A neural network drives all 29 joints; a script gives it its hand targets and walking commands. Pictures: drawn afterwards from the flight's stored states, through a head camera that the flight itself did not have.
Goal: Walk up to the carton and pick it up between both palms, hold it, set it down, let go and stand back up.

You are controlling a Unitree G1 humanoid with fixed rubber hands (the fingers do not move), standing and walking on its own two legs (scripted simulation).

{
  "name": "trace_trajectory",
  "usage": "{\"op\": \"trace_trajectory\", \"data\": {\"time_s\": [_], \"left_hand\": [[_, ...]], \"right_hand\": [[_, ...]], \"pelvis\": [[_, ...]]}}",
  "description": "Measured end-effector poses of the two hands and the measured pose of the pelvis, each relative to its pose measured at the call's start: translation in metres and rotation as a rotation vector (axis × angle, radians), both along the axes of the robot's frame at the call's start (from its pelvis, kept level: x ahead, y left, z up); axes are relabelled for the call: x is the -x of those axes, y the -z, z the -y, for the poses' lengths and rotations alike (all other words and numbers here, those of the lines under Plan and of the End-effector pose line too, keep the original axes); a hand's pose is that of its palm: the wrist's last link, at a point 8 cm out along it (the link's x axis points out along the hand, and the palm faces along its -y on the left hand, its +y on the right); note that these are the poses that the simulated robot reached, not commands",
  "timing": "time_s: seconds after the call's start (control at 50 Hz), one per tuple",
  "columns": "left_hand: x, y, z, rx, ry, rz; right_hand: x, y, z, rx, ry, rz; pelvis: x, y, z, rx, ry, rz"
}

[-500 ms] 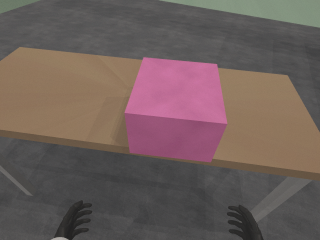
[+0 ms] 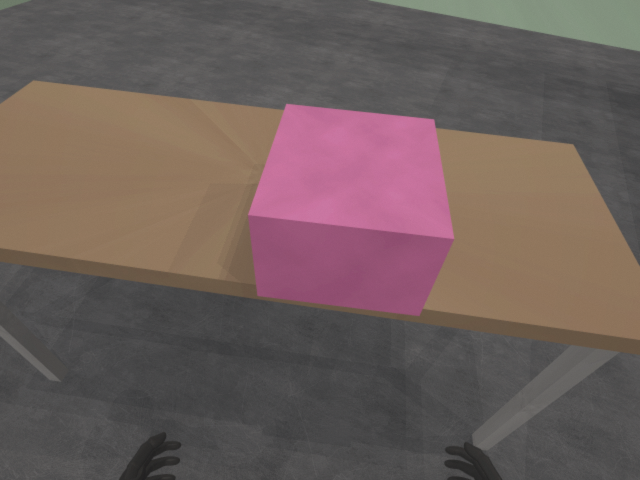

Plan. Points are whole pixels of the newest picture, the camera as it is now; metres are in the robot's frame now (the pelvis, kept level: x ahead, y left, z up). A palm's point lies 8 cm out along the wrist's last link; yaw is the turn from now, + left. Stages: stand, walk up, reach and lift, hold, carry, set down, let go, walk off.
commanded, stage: let go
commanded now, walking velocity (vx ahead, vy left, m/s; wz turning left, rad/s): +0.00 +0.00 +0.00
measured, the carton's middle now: (349, 204) +0.55 -0.03 +0.04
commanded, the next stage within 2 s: stand in 0.34 s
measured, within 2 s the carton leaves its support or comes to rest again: neither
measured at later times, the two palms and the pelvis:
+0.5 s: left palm out of the picture +0.12 +0.23 -0.11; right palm out of the picture +0.09 -0.26 -0.12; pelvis +0.00 +0.00 -0.01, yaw -4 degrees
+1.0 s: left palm out of the picture +0.06 +0.24 -0.13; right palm out of the picture -0.07 -0.22 -0.16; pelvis -0.01 +0.02 -0.01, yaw -10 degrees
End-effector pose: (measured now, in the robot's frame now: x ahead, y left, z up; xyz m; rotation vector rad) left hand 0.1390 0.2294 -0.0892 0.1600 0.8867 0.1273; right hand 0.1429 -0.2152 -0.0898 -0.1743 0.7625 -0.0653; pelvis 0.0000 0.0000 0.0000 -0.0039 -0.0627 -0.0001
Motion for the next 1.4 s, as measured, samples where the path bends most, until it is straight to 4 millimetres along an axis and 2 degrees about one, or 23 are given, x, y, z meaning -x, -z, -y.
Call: {"op": "trace_trajectory", "data": {"time_s": [0.22,0.38,0.48,0.6,0.66,0.74,0.84,1.04,1.4], "left_hand": [[-0.016,-0.004,0.008,0.002,0.025,0.036],[-0.014,-0.001,0.009,-0.013,0.058,0.036],[0.012,0.013,-0.001,-0.047,0.108,-0.007],[0.051,0.033,-0.013,-0.068,0.098,-0.132],[0.065,0.040,-0.017,-0.056,0.092,-0.188],[0.075,0.047,-0.016,-0.045,0.104,-0.233],[0.079,0.048,-0.010,-0.038,0.118,-0.247],[0.074,0.045,-0.009,-0.044,0.131,-0.254],[0.085,0.054,-0.011,-0.050,0.121,-0.341]], "right_hand": [[0.004,-0.005,0.012,0.017,0.014,0.022],[0.010,-0.001,0.014,0.019,0.025,-0.017],[0.040,0.024,0.037,0.035,0.134,-0.172],[0.101,0.046,0.052,0.056,0.234,-0.332],[0.132,0.047,0.048,0.063,0.265,-0.398],[0.167,0.050,0.039,0.060,0.306,-0.465],[0.193,0.060,0.025,0.020,0.343,-0.532],[0.214,0.067,0.002,-0.030,0.377,-0.564],[0.230,0.071,-0.012,-0.054,0.415,-0.629]], "pelvis": [[0.003,0.000,0.001,-0.003,0.009,0.007],[0.003,0.002,0.001,-0.005,0.029,-0.006],[0.002,0.012,-0.001,-0.005,0.070,-0.039],[0.001,0.018,-0.006,0.004,0.098,-0.066],[0.002,0.017,-0.011,0.000,0.113,-0.075],[0.003,0.017,-0.014,-0.017,0.132,-0.080],[0.006,0.017,-0.015,-0.024,0.148,-0.074],[0.011,0.014,-0.023,-0.028,0.175,-0.076],[0.012,0.014,-0.026,-0.033,0.194,-0.061]]}}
